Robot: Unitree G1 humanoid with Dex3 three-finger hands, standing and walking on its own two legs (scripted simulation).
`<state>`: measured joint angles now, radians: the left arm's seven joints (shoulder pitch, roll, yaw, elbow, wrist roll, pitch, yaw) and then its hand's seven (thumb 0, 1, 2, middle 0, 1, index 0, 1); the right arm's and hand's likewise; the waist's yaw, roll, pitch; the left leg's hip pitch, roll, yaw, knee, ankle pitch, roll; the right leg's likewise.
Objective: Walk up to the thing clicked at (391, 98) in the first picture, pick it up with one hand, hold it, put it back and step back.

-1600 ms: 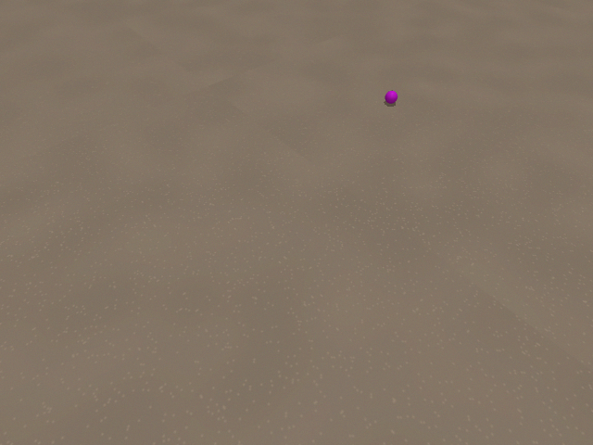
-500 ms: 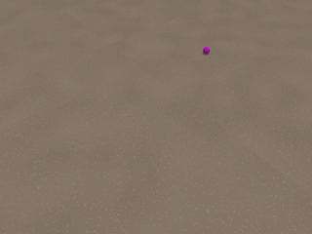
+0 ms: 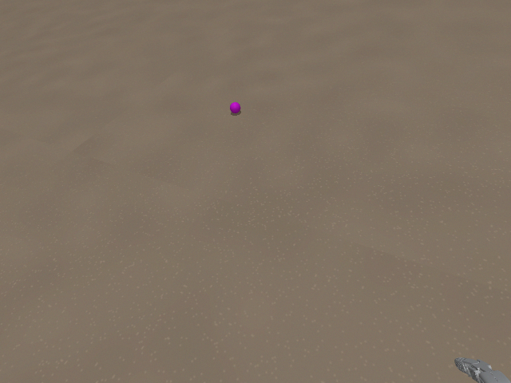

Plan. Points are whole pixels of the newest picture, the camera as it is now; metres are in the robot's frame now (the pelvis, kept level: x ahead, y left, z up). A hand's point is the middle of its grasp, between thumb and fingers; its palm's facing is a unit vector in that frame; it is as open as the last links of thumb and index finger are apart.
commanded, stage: walk up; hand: left
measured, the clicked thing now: (235, 107) +2.00 +0.32 -0.71
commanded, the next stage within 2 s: none
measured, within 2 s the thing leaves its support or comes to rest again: neither
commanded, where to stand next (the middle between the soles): +1.65 +0.54 m, yaw -61 degrees
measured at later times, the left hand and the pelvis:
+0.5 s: hand (133, 228) +0.50 +0.36 -0.12, palm faces -0.36 -0.81 -0.47, open 7.4 cm; pelvis +0.32 +0.10 +0.02, yaw -18 degrees
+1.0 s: hand (176, 140) +0.83 +0.31 -0.10, palm faces -0.42 -0.77 -0.48, open 7.4 cm; pelvis +0.62 +0.12 +0.02, yaw -31 degrees
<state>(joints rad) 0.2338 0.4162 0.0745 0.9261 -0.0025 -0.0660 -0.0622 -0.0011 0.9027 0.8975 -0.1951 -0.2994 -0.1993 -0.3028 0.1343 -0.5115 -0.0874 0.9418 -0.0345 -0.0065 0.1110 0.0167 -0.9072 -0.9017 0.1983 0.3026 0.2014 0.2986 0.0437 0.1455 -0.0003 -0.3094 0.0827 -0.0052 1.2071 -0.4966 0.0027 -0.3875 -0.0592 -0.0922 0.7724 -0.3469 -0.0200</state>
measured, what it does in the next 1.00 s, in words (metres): walks ahead, turning right: left foot, then right foot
